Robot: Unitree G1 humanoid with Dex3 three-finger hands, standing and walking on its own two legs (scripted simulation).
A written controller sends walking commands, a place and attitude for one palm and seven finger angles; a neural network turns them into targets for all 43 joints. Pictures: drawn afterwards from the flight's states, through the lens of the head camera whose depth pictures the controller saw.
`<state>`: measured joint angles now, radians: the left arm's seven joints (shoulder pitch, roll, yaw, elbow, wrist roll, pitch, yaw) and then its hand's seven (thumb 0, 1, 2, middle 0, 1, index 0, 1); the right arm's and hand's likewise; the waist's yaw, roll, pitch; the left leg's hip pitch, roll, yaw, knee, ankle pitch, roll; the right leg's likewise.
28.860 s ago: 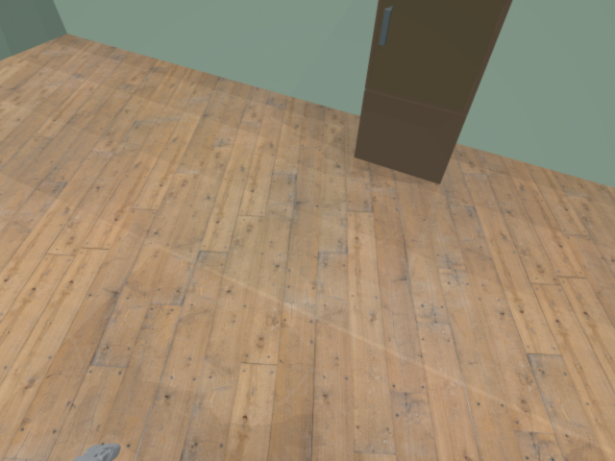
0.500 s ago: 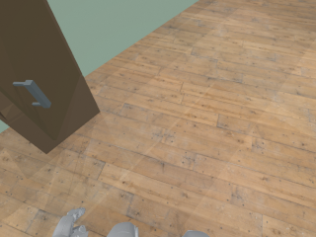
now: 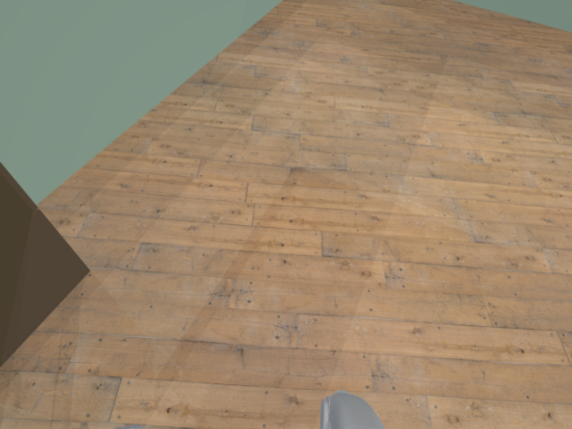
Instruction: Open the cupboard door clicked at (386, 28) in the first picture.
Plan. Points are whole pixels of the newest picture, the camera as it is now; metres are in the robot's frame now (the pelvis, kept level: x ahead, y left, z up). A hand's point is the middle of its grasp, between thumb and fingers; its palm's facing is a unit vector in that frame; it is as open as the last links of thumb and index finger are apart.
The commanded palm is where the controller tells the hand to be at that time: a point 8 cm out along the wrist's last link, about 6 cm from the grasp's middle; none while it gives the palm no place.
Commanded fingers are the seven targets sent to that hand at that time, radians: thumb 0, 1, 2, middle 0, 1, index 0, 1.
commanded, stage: walk to a spot facing it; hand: left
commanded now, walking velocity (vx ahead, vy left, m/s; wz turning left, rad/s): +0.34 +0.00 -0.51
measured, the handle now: out of the picture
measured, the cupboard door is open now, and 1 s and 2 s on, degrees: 40 40 40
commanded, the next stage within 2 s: turn to face it in 1.32 s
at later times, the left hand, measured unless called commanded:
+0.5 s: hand (240, 322) +0.31 +0.09 -0.16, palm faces -0.19 -0.95 -0.25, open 7.1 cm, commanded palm none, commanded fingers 0.00 0.90 0.90 -0.20 -0.30 -0.20 -0.30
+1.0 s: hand (280, 225) +0.54 +0.03 -0.18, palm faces -0.25 -0.95 -0.17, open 7.3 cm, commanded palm none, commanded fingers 0.00 0.90 0.90 -0.20 -0.30 -0.20 -0.30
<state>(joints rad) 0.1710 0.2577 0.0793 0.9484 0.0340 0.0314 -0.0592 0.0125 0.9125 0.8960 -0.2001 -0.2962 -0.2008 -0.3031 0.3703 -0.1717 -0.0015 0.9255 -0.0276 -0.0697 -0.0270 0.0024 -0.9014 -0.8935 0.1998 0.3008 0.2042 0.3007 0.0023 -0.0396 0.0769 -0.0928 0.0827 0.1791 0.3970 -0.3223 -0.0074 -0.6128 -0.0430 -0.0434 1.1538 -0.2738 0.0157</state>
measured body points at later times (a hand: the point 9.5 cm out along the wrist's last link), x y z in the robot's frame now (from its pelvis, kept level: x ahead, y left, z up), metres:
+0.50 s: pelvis +0.22 -0.09 +0.00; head +0.25 -0.11 +0.45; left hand +0.32 +0.14 -0.14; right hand +0.22 -0.33 -0.16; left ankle +0.31 +0.09 -0.66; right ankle +0.18 -0.11 -0.74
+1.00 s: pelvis +0.47 -0.13 -0.01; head +0.50 -0.13 +0.44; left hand +0.55 +0.09 -0.16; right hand +0.41 -0.36 -0.16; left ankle +0.49 -0.03 -0.74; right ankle +0.45 -0.26 -0.67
